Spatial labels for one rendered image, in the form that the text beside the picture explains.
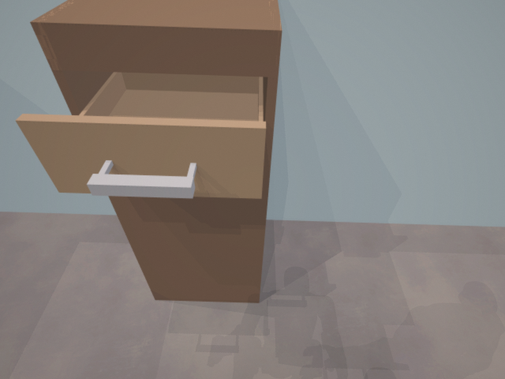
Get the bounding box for drawer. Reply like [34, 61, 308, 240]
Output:
[15, 72, 266, 199]

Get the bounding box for handle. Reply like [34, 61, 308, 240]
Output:
[87, 160, 196, 198]

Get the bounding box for cabinet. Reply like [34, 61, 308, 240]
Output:
[30, 0, 282, 303]

